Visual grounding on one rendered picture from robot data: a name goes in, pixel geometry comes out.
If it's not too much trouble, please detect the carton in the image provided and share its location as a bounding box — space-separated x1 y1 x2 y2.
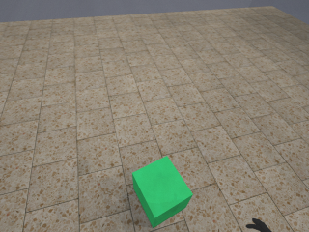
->
132 156 193 228

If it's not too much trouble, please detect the robot right hand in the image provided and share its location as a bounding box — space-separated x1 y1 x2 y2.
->
246 218 271 232

